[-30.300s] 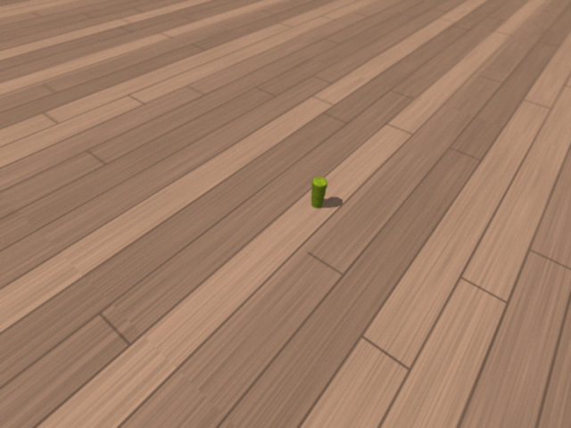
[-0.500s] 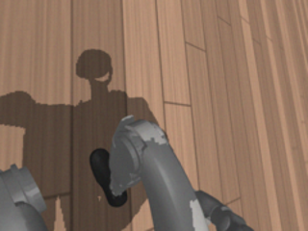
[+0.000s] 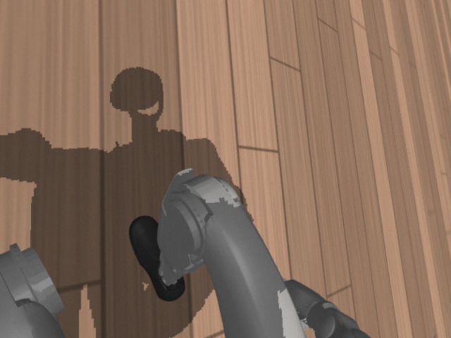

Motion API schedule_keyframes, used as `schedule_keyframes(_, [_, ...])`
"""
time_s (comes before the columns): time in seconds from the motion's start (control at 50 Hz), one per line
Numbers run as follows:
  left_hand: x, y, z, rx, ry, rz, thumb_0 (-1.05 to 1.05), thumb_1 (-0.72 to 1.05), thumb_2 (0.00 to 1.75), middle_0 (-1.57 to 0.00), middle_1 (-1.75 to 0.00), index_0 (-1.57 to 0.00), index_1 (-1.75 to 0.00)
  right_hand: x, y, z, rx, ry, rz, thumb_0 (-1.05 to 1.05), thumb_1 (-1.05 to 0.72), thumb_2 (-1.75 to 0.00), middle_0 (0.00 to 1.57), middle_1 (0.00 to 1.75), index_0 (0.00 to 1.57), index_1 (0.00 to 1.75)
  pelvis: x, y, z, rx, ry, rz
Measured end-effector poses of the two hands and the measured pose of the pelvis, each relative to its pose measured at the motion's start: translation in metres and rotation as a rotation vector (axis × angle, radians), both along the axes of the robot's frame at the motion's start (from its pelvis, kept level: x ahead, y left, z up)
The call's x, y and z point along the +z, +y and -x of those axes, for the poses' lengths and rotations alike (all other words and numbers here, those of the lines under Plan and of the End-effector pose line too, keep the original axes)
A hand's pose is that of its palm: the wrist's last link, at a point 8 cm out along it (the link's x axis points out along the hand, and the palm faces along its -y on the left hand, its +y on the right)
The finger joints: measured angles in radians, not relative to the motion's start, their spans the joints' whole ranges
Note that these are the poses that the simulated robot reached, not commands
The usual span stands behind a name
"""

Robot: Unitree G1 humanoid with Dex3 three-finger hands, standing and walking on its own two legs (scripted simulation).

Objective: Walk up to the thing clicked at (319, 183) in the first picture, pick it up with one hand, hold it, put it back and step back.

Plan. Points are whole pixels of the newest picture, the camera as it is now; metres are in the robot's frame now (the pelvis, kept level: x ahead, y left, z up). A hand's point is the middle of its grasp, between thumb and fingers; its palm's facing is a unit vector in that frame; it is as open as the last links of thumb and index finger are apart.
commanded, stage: withdraw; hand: left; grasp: from the side
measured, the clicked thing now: out of the picture +0.54 +0.28 -0.24
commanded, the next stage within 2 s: rise in 0.22 s
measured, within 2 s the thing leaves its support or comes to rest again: neither
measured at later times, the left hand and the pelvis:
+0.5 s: hand out of the picture +0.52 +0.40 -0.11, palm faces +0.37 -0.90 -0.24, open 17.5 cm; pelvis +0.00 +0.00 +0.01, yaw +2 degrees
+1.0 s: hand out of the picture +0.36 +0.38 +0.03, palm faces +0.26 -0.83 -0.49, open 16.3 cm; pelvis +0.01 +0.00 +0.11, yaw +10 degrees
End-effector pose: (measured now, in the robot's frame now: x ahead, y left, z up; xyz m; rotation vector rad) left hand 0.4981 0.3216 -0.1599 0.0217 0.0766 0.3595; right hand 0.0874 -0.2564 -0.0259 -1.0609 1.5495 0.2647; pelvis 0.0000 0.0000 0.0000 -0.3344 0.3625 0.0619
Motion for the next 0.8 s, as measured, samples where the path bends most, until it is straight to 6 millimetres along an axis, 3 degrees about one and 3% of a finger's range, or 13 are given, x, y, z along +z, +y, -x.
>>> schedule_keyframes(0.14, [0.013, 0.016, -0.003, 0.018, -0.046, -0.014, -0.01, -0.57, 0.15, -0.17, -0.18, -0.17, -0.19, 0.0, -0.001, 0.003, -0.017, -0.006, 0.008, -0.01, -0.9, -0.9, 0.2, 0.3, 0.21, 0.3, -0.001, 0.0, 0.001, 0.0, -0.002, -0.006])
schedule_keyframes(0.26, [0.049, 0.059, -0.008, 0.062, -0.098, -0.069, -0.01, -0.59, 0.12, -0.11, -0.13, -0.11, -0.13, 0.002, -0.001, 0.008, -0.06, -0.014, 0.016, -0.01, -0.9, -0.9, 0.2, 0.3, 0.21, 0.3, 0.001, 0.0, 0.0, 0.003, 0.017, -0.012])
schedule_keyframes(0.38, [0.078, 0.099, -0.002, 0.044, -0.003, -0.134, -0.01, -0.6, 0.09, -0.09, -0.1, -0.09, -0.11, 0.001, 0.001, 0.012, -0.12, -0.026, -0.002, -0.01, -0.89, -0.9, 0.2, 0.3, 0.21, 0.3, 0.006, 0.002, -0.003, 0.01, 0.053, -0.017])
schedule_keyframes(0.5, [0.071, 0.113, 0.014, 0.056, 0.229, -0.13, -0.01, -0.58, 0.08, -0.08, -0.09, -0.08, -0.1, 0.0, 0.008, 0.012, -0.211, -0.048, -0.028, -0.01, -0.9, -0.91, 0.2, 0.3, 0.21, 0.31, 0.014, 0.004, -0.002, 0.017, 0.086, -0.029])
schedule_keyframes(0.58, [0.079, 0.129, 0.023, 0.105, 0.281, -0.131, -0.01, -0.56, 0.09, -0.09, -0.09, -0.08, -0.1, 0.001, 0.011, 0.013, -0.268, -0.058, -0.037, -0.01, -0.91, -0.91, 0.2, 0.3, 0.21, 0.31, 0.017, 0.004, -0.002, 0.021, 0.111, -0.039])
schedule_keyframes(0.7, [0.126, 0.164, 0.05, 0.199, 0.287, -0.203, -0.01, -0.46, 0.13, -0.08, -0.09, -0.08, -0.09, 0.002, 0.009, 0.011, -0.341, -0.076, -0.069, -0.01, -0.9, -0.91, 0.2, 0.3, 0.21, 0.3, 0.025, 0.003, -0.007, 0.034, 0.153, -0.064])
schedule_keyframes(0.8, [0.165, 0.16, 0.086, 0.162, 0.366, -0.294, -0.01, -0.41, 0.15, -0.08, -0.08, -0.07, -0.09, -0.002, 0.008, -0.005, -0.384, -0.114, -0.144, -0.01, -0.9, -0.9, 0.2, 0.3, 0.21, 0.3, 0.042, 0.004, -0.008, 0.052, 0.193, -0.088])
